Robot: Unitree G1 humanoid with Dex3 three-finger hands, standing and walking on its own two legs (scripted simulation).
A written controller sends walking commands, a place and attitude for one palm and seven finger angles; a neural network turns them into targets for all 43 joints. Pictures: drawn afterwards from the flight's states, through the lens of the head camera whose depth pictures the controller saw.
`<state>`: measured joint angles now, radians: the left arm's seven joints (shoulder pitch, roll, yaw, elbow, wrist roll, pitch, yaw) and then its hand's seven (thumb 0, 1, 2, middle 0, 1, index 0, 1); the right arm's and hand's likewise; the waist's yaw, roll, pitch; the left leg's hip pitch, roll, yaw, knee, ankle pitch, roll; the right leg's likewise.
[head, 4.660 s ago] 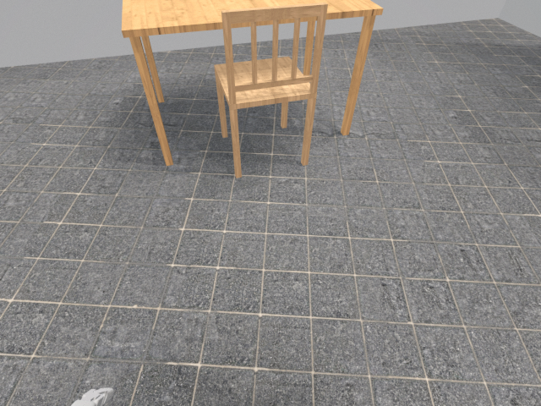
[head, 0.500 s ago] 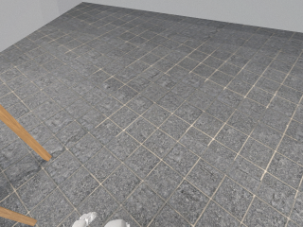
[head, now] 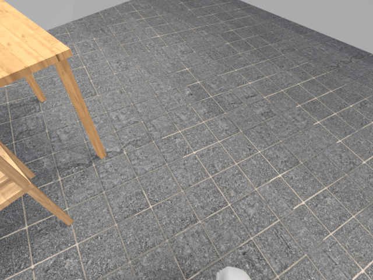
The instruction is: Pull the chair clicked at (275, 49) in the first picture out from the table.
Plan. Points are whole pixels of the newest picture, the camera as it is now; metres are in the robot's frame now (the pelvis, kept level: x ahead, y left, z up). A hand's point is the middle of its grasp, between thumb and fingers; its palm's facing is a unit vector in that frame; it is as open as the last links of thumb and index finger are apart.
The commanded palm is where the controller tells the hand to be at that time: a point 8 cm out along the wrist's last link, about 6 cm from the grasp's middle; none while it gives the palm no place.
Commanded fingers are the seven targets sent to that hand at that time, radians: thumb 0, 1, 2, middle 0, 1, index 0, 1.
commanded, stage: turn to face it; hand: left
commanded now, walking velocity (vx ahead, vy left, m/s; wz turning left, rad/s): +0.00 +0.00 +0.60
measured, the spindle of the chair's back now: out of the picture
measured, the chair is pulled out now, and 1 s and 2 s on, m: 0.00 0.00 0.00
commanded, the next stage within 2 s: take the last steps up to it in 1.34 s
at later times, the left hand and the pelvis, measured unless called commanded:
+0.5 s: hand out of the picture +0.00 +0.14 -0.15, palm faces +0.32 -0.91 -0.27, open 7.4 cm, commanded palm none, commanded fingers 0.00 0.90 0.90 -0.20 -0.30 -0.20 -0.30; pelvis -0.02 -0.07 +0.00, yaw +20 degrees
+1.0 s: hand out of the picture -0.10 +0.21 -0.16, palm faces +0.59 -0.76 -0.26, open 7.4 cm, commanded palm none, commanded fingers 0.00 0.90 0.90 -0.20 -0.30 -0.20 -0.30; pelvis -0.05 -0.03 +0.00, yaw +36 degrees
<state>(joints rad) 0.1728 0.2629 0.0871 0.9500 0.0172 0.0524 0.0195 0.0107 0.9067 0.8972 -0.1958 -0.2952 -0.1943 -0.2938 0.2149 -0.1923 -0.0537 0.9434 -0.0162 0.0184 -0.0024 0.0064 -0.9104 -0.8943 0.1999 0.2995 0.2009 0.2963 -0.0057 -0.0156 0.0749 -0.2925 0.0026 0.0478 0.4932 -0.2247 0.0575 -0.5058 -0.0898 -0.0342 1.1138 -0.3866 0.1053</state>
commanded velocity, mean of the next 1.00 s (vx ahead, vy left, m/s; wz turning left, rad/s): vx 0.00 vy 0.00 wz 0.58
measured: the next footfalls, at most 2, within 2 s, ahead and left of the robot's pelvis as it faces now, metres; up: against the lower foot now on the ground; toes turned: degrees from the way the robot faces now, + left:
right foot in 0.26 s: +0.05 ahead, -0.17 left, +0.00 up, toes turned +7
left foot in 0.70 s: -0.08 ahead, +0.06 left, +0.00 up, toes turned +33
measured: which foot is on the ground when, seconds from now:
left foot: down 0.00-0.24, up 0.26-0.68, down 0.70-1.00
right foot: up 0.00-0.24, down 0.26-0.70, up 0.72-1.00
